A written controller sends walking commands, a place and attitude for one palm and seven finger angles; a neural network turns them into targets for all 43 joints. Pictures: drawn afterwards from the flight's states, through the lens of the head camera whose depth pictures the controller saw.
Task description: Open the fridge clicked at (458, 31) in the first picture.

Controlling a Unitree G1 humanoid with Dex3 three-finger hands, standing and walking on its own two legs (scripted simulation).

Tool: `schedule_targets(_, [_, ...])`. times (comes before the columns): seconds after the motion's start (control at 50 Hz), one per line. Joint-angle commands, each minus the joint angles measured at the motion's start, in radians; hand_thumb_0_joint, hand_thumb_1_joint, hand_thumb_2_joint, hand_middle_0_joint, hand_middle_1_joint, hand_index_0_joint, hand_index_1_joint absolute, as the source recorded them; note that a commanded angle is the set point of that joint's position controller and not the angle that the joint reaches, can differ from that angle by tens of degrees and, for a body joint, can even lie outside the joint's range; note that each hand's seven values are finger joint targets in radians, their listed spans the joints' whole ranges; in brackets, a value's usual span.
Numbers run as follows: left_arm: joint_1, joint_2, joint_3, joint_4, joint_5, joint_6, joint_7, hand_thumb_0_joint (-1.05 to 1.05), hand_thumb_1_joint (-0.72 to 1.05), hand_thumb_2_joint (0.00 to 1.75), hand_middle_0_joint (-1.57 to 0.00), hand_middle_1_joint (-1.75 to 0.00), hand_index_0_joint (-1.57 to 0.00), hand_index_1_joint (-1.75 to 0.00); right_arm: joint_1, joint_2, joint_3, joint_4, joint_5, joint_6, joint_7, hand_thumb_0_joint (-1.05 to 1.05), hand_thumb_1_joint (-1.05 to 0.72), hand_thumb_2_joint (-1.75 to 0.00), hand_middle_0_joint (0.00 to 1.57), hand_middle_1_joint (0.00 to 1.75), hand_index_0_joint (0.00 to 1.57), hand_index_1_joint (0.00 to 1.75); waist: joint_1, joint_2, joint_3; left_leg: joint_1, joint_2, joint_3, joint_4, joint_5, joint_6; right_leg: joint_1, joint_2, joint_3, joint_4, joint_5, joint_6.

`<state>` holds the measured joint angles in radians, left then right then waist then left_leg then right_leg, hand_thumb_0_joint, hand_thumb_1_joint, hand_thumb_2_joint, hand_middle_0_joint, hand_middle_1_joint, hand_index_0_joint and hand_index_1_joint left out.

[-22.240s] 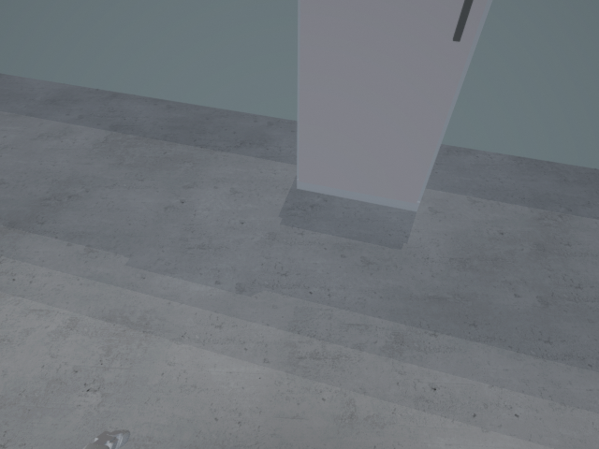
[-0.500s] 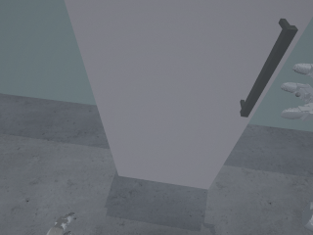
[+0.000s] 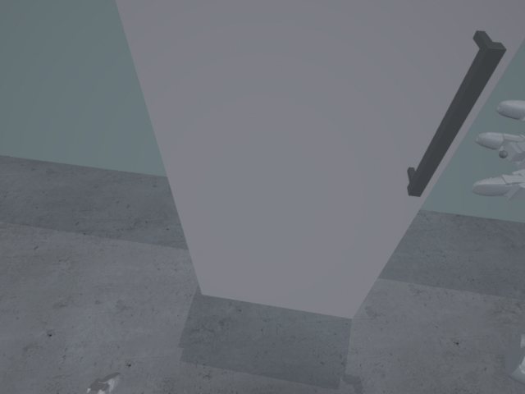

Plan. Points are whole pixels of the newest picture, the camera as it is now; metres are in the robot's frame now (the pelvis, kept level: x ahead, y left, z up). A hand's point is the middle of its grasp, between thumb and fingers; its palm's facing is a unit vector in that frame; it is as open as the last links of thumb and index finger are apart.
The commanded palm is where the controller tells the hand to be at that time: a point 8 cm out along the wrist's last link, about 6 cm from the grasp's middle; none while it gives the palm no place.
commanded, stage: move the hooked fingers beside the handle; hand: right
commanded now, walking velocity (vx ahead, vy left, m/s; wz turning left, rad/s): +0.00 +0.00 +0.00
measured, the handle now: (442, 125) +0.49 -0.22 +0.19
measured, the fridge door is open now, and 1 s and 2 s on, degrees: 0 0 0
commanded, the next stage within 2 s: feel for the door with the fingertips in 0.38 s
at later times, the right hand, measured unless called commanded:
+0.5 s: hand (500, 153) +0.42 -0.28 +0.20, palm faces +0.09 +1.00 -0.01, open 14.0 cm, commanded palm +0.39 -0.32 +0.20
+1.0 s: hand (468, 149) +0.42 -0.23 +0.20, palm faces +0.10 +1.00 +0.00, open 14.0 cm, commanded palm +0.40 -0.28 +0.20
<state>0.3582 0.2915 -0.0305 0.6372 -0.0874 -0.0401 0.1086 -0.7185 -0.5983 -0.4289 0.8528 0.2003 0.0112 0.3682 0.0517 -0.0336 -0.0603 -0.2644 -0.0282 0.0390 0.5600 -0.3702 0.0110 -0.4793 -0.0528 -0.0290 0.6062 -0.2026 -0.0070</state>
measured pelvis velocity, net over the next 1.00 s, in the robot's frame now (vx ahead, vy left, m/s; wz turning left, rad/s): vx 0.00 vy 0.00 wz -0.01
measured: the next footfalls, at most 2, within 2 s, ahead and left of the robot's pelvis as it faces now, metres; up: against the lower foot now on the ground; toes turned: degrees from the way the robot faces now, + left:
none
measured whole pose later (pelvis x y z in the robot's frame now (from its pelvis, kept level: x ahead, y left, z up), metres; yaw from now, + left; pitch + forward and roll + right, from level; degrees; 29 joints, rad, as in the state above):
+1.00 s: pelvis +0.00 +0.00 +0.00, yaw +0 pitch +3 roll +1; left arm 0.29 0.27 -0.05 0.63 -0.08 -0.05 0.10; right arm -0.72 -0.48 -0.34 0.75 0.19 0.09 0.24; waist 0.04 -0.04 -0.05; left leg -0.24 -0.02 0.04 0.56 -0.37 0.01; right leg -0.45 -0.05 -0.03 0.59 -0.19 -0.01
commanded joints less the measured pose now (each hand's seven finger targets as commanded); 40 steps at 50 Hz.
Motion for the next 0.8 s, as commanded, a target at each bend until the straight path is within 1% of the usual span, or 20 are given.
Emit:
schedule_targets(0.0, [-0.011,0.164,0.06,-0.108,-0.001,-0.044,0.012,0.0,0.9,0.9,-0.2,-0.3,-0.2,-0.3,-0.463,-0.297,-0.029,-0.157,0.022,-0.025,0.009,0.0,0.5,-0.3,0.3,1.2,0.3,1.2,0.014,-0.049,-0.237,-0.186,-0.012,-0.015,-0.118,0.238,-0.001,0.361,0.029,0.055,-0.045,0.103,-0.046])
schedule_targets(0.06, [-0.017,0.162,0.058,-0.122,0.001,-0.043,0.007,0.0,0.9,0.9,-0.2,-0.3,-0.2,-0.3,-0.432,-0.304,-0.041,-0.185,0.029,-0.031,0.006,0.0,0.5,-0.3,0.3,1.2,0.3,1.2,-0.006,-0.043,-0.279,-0.147,-0.009,-0.014,-0.103,0.277,0.001,0.364,0.031,0.054,-0.041,0.136,-0.044])
schedule_targets(0.12, [-0.027,0.158,0.057,-0.126,0.001,-0.045,0.005,0.0,0.9,0.9,-0.2,-0.3,-0.2,-0.3,-0.489,-0.278,-0.015,-0.222,0.021,-0.047,-0.006,0.0,0.5,-0.3,0.3,1.2,0.3,1.2,0.009,-0.073,-0.276,-0.177,-0.011,-0.01,-0.103,0.244,0.002,0.385,0.028,0.06,-0.042,0.123,-0.041])
schedule_targets(0.14, [-0.02,0.156,0.058,-0.124,0.001,-0.043,0.006,0.0,0.9,0.9,-0.2,-0.3,-0.2,-0.3,-0.481,-0.276,-0.012,-0.23,0.029,-0.058,-0.013,0.0,0.5,-0.3,0.3,1.2,0.3,1.2,0.015,-0.044,-0.276,-0.165,-0.011,-0.01,-0.106,0.243,0.002,0.38,0.026,0.055,-0.037,0.122,-0.045])
schedule_targets(0.18, [-0.026,0.16,0.056,-0.122,0.003,-0.045,0.005,0.0,0.9,0.9,-0.2,-0.3,-0.2,-0.3,-0.475,-0.321,-0.06,-0.213,0.027,-0.063,-0.019,0.0,0.5,-0.3,0.3,1.2,0.3,1.2,0.004,-0.029,-0.277,-0.152,-0.011,-0.017,-0.103,0.256,-0.001,0.364,0.029,0.056,-0.04,0.116,-0.045])
schedule_targets(0.24, [-0.024,0.159,0.055,-0.122,-0.001,-0.041,0.01,0.0,0.9,0.9,-0.2,-0.3,-0.2,-0.3,-0.487,-0.321,-0.046,-0.207,0.027,-0.07,-0.014,0.0,0.5,-0.3,0.3,1.2,0.3,1.2,0.012,-0.027,-0.275,-0.142,-0.007,-0.02,-0.103,0.262,-0.004,0.353,0.03,0.043,-0.034,0.117,-0.049])
schedule_targets(0.32, [-0.022,0.16,0.052,-0.11,0.0,-0.043,0.012,0.0,0.9,0.9,-0.2,-0.3,-0.2,-0.3,-0.53,-0.321,-0.03,-0.146,0.006,-0.057,-0.008,0.0,0.5,-0.3,0.3,1.2,0.3,1.2,0.019,-0.076,-0.239,-0.191,-0.008,-0.021,-0.108,0.219,-0.002,0.344,0.029,0.054,-0.037,0.085,-0.044])
schedule_targets(0.34, [-0.013,0.162,0.054,-0.11,0.0,-0.04,0.013,0.0,0.9,0.9,-0.2,-0.3,-0.2,-0.3,-0.525,-0.324,-0.027,-0.164,0.011,-0.065,-0.006,0.0,0.5,-0.3,0.3,1.2,0.3,1.2,0.018,-0.061,-0.266,-0.161,-0.005,-0.021,-0.106,0.245,0.0,0.35,0.03,0.05,-0.03,0.111,-0.047])
schedule_targets(0.36, [-0.021,0.162,0.056,-0.119,0.001,-0.042,0.01,0.0,0.9,0.9,-0.2,-0.3,-0.2,-0.3,-0.507,-0.333,-0.043,-0.187,0.008,-0.067,-0.004,0.0,0.5,-0.3,0.3,1.2,0.3,1.2,0.003,-0.097,-0.301,-0.159,-0.008,-0.021,-0.096,0.266,0.003,0.377,0.03,0.056,-0.029,0.133,-0.042])
schedule_targets(0.4, [-0.022,0.159,0.057,-0.12,0.001,-0.044,0.009,0.0,0.9,0.9,-0.2,-0.3,-0.2,-0.3,-0.504,-0.305,-0.025,-0.208,0.014,-0.071,0.004,0.0,0.5,-0.3,0.3,1.2,0.3,1.2,0.008,-0.107,-0.323,-0.159,-0.01,-0.016,-0.093,0.294,0.004,0.41,0.029,0.058,-0.025,0.167,-0.04])
schedule_targets(0.44, [-0.014,0.158,0.06,-0.124,0.001,-0.044,0.008,0.0,0.9,0.9,-0.2,-0.3,-0.2,-0.3,-0.463,-0.278,-0.014,-0.235,0.034,-0.075,0.012,0.0,0.5,-0.3,0.3,1.2,0.3,1.2,0.009,-0.065,-0.344,-0.138,-0.013,-0.009,-0.091,0.317,0.004,0.422,0.026,0.056,-0.019,0.199,-0.043])
schedule_targets(0.46, [-0.026,0.159,0.06,-0.128,0.0,-0.045,0.005,0.0,0.9,0.9,-0.2,-0.3,-0.2,-0.3,-0.439,-0.282,-0.029,-0.241,0.038,-0.068,0.014,0.0,0.5,-0.3,0.3,1.2,0.3,1.2,-0.003,-0.074,-0.339,-0.141,-0.014,-0.014,-0.09,0.331,0.002,0.421,0.029,0.056,-0.021,0.197,-0.043])
schedule_targets(0.52, [-0.035,0.158,0.059,-0.127,-0.004,-0.044,0.003,0.0,0.9,0.9,-0.2,-0.3,-0.2,-0.3,-0.439,-0.245,-0.002,-0.243,0.046,-0.039,0.015,0.0,0.5,-0.3,0.3,1.2,0.3,1.2,0.002,-0.057,-0.29,-0.156,-0.014,-0.005,-0.093,0.311,0.003,0.399,0.028,0.058,-0.032,0.175,-0.042])
schedule_targets(0.54, [-0.03,0.153,0.06,-0.131,-0.005,-0.044,0.003,0.0,0.9,0.9,-0.2,-0.3,-0.2,-0.3,-0.408,-0.218,0.013,-0.248,0.054,-0.031,0.01,0.0,0.5,-0.3,0.3,1.2,0.3,1.2,0.001,-0.033,-0.281,-0.143,-0.014,-0.004,-0.098,0.321,0.002,0.395,0.03,0.049,-0.029,0.185,-0.047])
schedule_targets(0.56, [-0.042,0.155,0.06,-0.135,-0.006,-0.045,0.0,0.0,0.9,0.9,-0.2,-0.3,-0.2,-0.3,-0.392,-0.232,-0.006,-0.265,0.052,-0.019,0.002,0.0,0.5,-0.3,0.3,1.2,0.3,1.2,-0.012,-0.046,-0.274,-0.149,-0.014,-0.008,-0.097,0.318,0.001,0.388,0.031,0.051,-0.033,0.175,-0.045])
schedule_targets(0.6, [-0.045,0.153,0.058,-0.136,-0.004,-0.045,-0.003,0.0,0.9,0.9,-0.2,-0.3,-0.2,-0.3,-0.437,-0.223,0.005,-0.301,0.042,-0.005,-0.02,0.0,0.5,-0.3,0.3,1.2,0.3,1.2,-0.004,-0.064,-0.266,-0.16,-0.013,-0.004,-0.099,0.297,0.003,0.393,0.03,0.058,-0.042,0.163,-0.042])
schedule_targets(0.68, [-0.058,0.144,0.057,-0.145,0.003,-0.051,-0.007,0.0,0.9,0.9,-0.2,-0.3,-0.2,-0.3,-0.406,-0.201,-0.004,-0.393,0.036,-0.009,-0.071,0.0,0.5,-0.3,0.3,1.2,0.3,1.2,-0.015,-0.07,-0.312,-0.14,-0.016,-0.001,-0.093,0.297,0.008,0.435,0.027,0.066,-0.045,0.185,-0.038])
schedule_targets(0.7, [-0.064,0.142,0.056,-0.142,0.002,-0.051,-0.007,0.0,0.9,0.9,-0.2,-0.3,-0.2,-0.3,-0.416,-0.189,0.006,-0.405,0.035,-0.008,-0.079,0.0,0.5,-0.3,0.3,1.2,0.3,1.2,-0.011,-0.086,-0.299,-0.147,-0.015,-0.001,-0.095,0.286,0.009,0.436,0.025,0.066,-0.047,0.178,-0.035])
schedule_targets(0.74, [-0.063,0.138,0.055,-0.138,0.002,-0.05,-0.003,0.0,0.9,0.9,-0.2,-0.3,-0.2,-0.3,-0.414,-0.174,0.015,-0.394,0.038,-0.005,-0.094,0.0,0.5,-0.3,0.3,1.2,0.3,1.2,-0.004,-0.03,-0.269,-0.136,-0.016,0.0,-0.108,0.264,0.006,0.411,0.024,0.058,-0.049,0.15,-0.041])
schedule_targets(0.78, [-0.079,0.136,0.053,-0.136,0.002,-0.054,-0.003,0.0,0.9,0.9,-0.2,-0.3,-0.2,-0.3,-0.444,-0.145,0.038,-0.406,0.029,0.007,-0.106,0.0,0.5,-0.3,0.3,1.2,0.3,1.2,-0.002,-0.058,-0.268,-0.153,-0.014,-0.004,-0.108,0.255,0.005,0.421,0.026,0.06,-0.056,0.134,-0.039])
